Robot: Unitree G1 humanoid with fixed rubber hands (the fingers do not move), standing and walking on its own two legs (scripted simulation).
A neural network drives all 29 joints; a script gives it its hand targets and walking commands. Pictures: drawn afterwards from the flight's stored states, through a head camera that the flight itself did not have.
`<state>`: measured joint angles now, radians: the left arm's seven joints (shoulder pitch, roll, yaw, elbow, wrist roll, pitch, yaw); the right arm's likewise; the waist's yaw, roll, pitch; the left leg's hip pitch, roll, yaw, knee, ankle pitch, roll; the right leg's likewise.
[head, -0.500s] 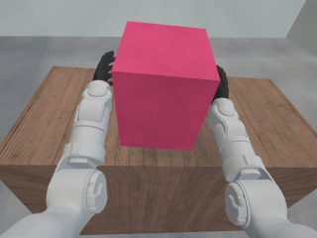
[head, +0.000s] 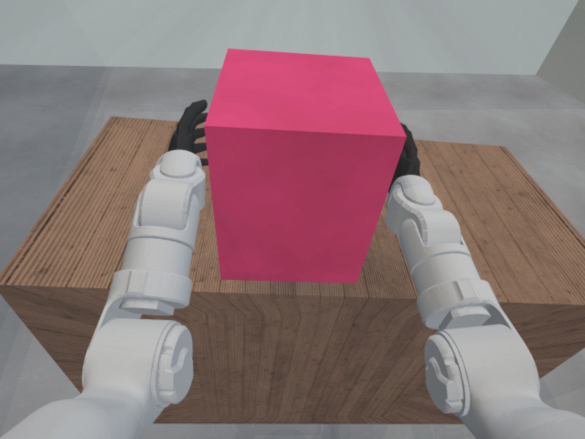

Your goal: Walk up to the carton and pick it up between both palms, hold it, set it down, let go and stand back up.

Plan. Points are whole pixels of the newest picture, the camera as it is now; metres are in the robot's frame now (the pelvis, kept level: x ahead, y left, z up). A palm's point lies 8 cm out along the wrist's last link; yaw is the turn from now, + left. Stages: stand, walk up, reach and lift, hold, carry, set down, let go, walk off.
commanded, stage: reach and lift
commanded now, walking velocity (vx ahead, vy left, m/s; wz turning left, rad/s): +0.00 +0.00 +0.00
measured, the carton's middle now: (294, 169) +0.43 -0.02 +0.18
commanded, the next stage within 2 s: hold in 1.20 s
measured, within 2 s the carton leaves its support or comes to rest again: neither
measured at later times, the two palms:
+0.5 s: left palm (182, 139) +0.40 +0.13 +0.23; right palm (411, 152) +0.40 -0.17 +0.24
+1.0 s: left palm (180, 127) +0.41 +0.13 +0.25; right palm (414, 139) +0.40 -0.16 +0.25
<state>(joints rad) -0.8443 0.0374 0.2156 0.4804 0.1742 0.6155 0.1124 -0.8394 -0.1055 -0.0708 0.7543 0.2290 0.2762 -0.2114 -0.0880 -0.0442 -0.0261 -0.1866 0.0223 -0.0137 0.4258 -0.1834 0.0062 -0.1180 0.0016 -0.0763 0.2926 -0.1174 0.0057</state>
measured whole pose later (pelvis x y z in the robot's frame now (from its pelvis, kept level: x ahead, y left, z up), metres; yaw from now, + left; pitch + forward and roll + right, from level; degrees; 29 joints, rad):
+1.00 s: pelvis +0.02 +0.00 +0.00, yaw -1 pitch -3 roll -2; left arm -0.87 0.04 0.27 0.35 0.15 0.86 0.10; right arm -0.96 -0.21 0.06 0.66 0.44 0.59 -0.30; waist -0.09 0.02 -0.11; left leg -0.18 0.03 -0.03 0.46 -0.24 0.00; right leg -0.11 0.02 -0.05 0.30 -0.15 0.01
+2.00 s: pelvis +0.01 -0.01 +0.00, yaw +0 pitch -1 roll -2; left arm -1.01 0.09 0.32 0.55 0.14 0.86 0.08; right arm -1.11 -0.22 0.07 0.83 0.46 0.65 -0.32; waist -0.07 0.03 -0.18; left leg -0.22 0.03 -0.06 0.45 -0.21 -0.01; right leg -0.14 0.04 -0.03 0.30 -0.13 0.00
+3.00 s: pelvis +0.02 -0.01 +0.00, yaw +0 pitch -2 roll -2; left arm -0.98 0.07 0.31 0.50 0.15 0.88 0.09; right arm -1.08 -0.22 0.07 0.78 0.47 0.67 -0.32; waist -0.07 0.04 -0.18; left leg -0.21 0.02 -0.07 0.46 -0.22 -0.01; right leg -0.13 0.04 -0.02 0.30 -0.14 0.00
